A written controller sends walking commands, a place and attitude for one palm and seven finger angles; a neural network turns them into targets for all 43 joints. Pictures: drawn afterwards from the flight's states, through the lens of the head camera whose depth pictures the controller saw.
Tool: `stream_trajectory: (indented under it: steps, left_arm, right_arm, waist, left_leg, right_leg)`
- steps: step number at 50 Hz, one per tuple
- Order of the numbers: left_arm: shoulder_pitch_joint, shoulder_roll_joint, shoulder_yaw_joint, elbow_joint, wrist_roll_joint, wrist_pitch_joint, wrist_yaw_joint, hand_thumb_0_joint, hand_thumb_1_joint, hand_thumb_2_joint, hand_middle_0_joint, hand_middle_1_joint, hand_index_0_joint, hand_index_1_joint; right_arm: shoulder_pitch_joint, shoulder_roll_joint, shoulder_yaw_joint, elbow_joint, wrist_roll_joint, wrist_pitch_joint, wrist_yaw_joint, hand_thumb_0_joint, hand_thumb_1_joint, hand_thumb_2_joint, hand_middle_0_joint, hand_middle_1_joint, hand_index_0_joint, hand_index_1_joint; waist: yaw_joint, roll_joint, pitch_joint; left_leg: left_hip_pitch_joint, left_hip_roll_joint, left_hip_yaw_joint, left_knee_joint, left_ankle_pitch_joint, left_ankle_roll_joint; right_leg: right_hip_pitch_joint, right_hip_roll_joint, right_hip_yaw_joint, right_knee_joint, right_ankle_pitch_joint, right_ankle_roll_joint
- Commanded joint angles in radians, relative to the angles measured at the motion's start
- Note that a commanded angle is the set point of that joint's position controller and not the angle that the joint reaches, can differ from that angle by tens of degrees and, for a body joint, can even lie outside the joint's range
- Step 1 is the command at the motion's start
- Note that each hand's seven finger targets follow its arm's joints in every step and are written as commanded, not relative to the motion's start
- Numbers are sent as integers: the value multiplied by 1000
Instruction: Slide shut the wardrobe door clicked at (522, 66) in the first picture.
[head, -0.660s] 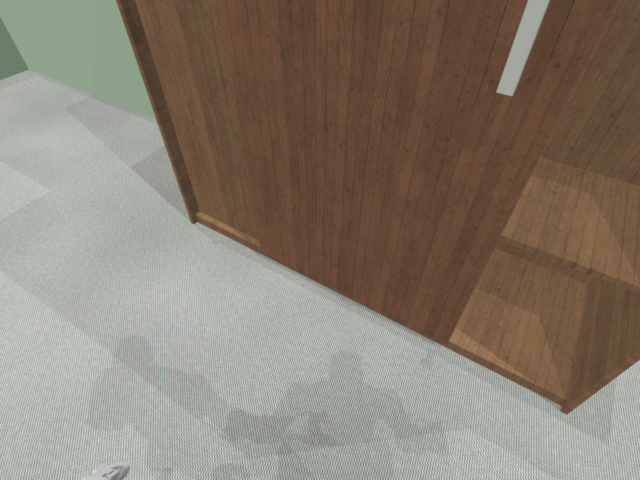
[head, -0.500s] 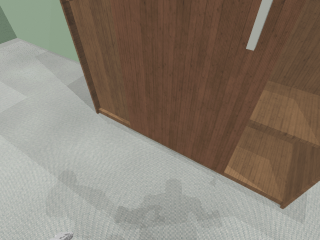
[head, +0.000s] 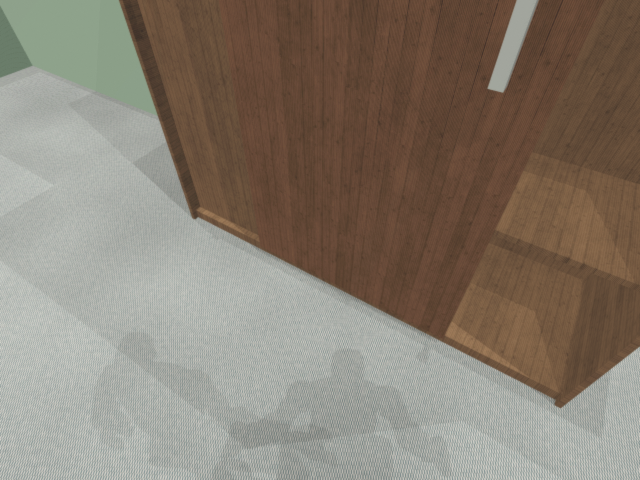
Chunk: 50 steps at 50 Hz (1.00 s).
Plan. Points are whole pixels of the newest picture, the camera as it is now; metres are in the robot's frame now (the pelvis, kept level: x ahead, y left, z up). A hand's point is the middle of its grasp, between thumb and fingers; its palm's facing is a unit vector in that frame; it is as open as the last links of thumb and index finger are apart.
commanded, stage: stand and wait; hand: left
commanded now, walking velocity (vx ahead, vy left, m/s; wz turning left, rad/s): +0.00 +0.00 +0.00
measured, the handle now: (520, 27) +0.73 -0.28 +0.26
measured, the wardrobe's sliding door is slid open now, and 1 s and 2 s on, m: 0.38 0.38 0.38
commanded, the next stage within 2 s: look at it before walking up in 0.16 s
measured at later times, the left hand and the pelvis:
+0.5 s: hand out of the picture +0.09 +0.25 -0.15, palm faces -0.02 -0.94 -0.34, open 7.4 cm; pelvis +0.01 +0.00 +0.00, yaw +0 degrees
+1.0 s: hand out of the picture +0.08 +0.25 -0.15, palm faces -0.03 -0.94 -0.34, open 7.4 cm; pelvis +0.01 +0.00 +0.00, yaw -2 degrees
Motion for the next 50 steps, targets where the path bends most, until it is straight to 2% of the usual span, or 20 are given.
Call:
stream_trajectory:
  steps: [1,6,28,36,43,46,49,50]
  left_arm:
    - [-59,212,44,-74,1,-25,13,0,900,900,-200,-300,-200,-300]
    - [-61,213,43,-70,2,-25,12,0,900,900,-200,-300,-200,-300]
    - [-68,211,44,-73,3,-29,14,0,900,900,-200,-300,-200,-300]
    - [-66,211,43,-68,3,-29,13,0,900,900,-200,-300,-200,-300]
    - [-64,211,44,-65,3,-29,14,0,900,900,-200,-300,-200,-300]
    - [-65,212,46,-70,3,-24,11,0,900,900,-200,-300,-200,-300]
    - [-2,107,36,-76,3,7,17,0,900,900,-200,-300,-200,-300]
    - [11,105,38,-85,5,14,17,0,900,900,-200,-300,-200,-300]
  right_arm:
    - [-56,-193,-31,-63,4,-32,-16,0,-900,-900,200,300,200,300]
    - [-55,-195,-31,-59,4,-32,-15,0,-900,-900,200,300,200,300]
    - [-73,-192,-28,-59,7,-36,-18,0,-900,-900,200,300,200,300]
    - [-81,-194,-28,-58,6,-33,-18,0,-900,-900,200,300,200,300]
    - [-78,-194,-27,-54,7,-34,-19,0,-900,-900,200,300,200,300]
    - [-74,-197,-32,-56,6,-33,-22,0,-900,-900,200,300,200,300]
    - [-5,-78,-18,-61,5,-15,-28,0,-900,-900,200,300,200,300]
    - [6,-72,-23,-72,5,-7,-31,0,-900,-900,200,300,200,300]
  waist:
    - [1,-18,-37]
    - [0,-26,-32]
    - [1,-15,-68]
    - [1,-18,-53]
    - [1,-9,-67]
    - [0,-11,-55]
    - [-5,-25,-66]
    - [-5,-36,-56]
  left_leg:
    - [-9,91,-84,-75,20,45]
    - [-10,89,-85,-76,16,45]
    - [30,100,-84,-84,112,43]
    - [37,99,-81,-91,98,41]
    - [47,102,-82,-94,116,41]
    - [61,108,-62,-82,104,39]
    - [56,114,-8,-15,123,19]
    - [48,115,10,8,111,16]
  right_leg:
    - [-12,-128,130,-118,-29,-24]
    - [-18,-127,135,-124,-41,-24]
    - [32,-130,115,-110,109,-21]
    - [24,-129,120,-125,97,-20]
    - [39,-128,116,-122,120,-19]
    - [11,-121,133,-115,137,-23]
    - [-19,-118,156,-50,235,-15]
    - [-39,-117,168,-34,250,-17]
